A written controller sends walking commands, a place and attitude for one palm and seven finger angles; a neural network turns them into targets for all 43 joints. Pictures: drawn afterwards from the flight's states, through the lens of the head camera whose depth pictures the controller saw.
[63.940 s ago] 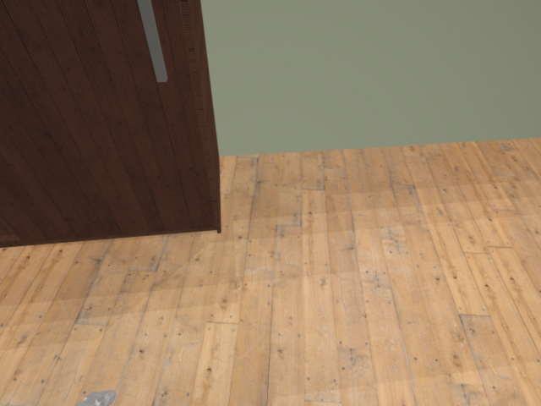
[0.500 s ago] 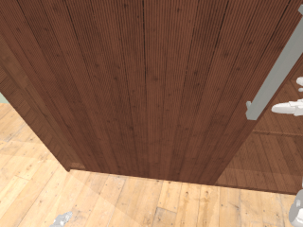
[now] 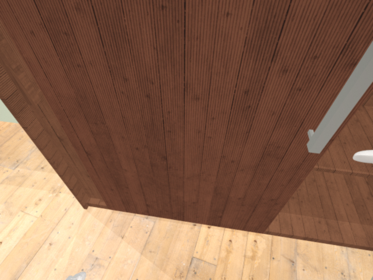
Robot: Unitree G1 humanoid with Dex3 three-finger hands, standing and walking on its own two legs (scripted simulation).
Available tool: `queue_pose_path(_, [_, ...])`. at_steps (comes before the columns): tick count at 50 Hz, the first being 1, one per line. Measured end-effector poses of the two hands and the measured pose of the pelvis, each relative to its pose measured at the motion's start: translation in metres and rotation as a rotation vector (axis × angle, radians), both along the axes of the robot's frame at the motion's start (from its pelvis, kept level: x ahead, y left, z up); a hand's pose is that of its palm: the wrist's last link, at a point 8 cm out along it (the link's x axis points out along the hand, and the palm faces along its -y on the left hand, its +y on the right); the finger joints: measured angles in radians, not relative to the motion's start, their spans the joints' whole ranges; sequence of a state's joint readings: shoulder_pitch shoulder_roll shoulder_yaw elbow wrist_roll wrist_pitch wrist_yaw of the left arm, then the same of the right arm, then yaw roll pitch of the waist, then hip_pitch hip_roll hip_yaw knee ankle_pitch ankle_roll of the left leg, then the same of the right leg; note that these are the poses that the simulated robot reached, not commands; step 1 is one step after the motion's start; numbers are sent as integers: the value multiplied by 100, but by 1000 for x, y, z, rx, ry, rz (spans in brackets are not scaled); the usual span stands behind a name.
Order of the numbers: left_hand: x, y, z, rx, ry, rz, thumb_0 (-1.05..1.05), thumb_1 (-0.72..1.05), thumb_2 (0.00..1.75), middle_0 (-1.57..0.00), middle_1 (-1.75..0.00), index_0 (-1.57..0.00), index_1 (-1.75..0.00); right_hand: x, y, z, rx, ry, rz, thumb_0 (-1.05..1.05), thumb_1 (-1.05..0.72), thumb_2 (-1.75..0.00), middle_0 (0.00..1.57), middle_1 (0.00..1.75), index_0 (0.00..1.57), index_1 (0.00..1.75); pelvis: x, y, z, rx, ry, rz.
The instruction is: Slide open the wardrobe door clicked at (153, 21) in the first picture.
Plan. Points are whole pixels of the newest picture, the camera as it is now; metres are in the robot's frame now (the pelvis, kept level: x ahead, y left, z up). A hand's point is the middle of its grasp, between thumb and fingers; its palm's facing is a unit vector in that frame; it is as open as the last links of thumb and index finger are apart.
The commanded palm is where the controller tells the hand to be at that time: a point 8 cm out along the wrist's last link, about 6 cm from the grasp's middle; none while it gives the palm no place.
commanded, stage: slip the hand off the handle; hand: right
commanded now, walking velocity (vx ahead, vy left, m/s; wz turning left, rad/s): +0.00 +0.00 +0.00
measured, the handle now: (342, 94) +0.47 -0.28 +0.19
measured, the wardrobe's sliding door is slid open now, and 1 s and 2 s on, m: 0.66 0.66 0.66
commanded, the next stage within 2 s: draw the hand back to the body in 0.38 s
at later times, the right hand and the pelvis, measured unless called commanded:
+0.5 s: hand out of the picture +0.28 -0.32 +0.19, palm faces +0.48 +0.87 -0.14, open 14.7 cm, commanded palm +0.25 -0.36 +0.19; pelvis -0.01 +0.01 +0.00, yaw -3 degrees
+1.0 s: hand out of the picture +0.23 -0.29 +0.17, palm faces +0.16 +0.99 -0.05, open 14.6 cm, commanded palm +0.19 -0.33 +0.19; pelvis -0.01 +0.01 +0.00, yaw -1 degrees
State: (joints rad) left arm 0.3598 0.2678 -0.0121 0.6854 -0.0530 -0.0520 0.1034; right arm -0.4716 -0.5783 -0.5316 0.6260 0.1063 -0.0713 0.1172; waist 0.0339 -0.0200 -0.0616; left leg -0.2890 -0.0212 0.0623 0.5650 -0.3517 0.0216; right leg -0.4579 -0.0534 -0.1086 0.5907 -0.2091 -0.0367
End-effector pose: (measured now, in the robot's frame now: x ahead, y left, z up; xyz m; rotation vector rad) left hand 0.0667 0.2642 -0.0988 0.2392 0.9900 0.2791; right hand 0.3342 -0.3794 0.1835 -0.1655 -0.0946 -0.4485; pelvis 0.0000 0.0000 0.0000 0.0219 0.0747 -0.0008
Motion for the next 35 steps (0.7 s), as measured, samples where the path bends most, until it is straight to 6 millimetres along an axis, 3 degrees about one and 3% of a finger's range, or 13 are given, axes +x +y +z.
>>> queue_pose_path(12, [84, -28, 22, -29, -245, -135, 1, 90, 90, -20, -30, -20, -30, -56, 8, 10, -17, -30, -23, -1, 55, -20, 25, 115, 25, 115, -4, -1, 2, -3, -51, -30])
queue_pose_path(18, [110, -39, 36, -48, -336, -195, 1, 90, 90, -20, -30, -20, -30, -79, 10, 8, -21, 3, -49, -1, 55, -20, 25, 115, 25, 115, -7, 3, 3, -7, -69, -41])
queue_pose_path(27, [110, -38, 36, -52, -343, -229, 1, 90, 90, -20, -30, -20, -30, -95, 21, 10, -4, -36, -20, -1, 55, -20, 25, 115, 25, 115, -12, 13, 3, -9, -96, -56])
queue_pose_path(35, [90, -20, 34, -50, -359, -163, 1, 90, 90, -20, -30, -20, -30, -87, 40, 9, 92, 47, 306, -1, 55, -20, 25, 115, 25, 115, -11, 17, 5, -8, -122, -46])
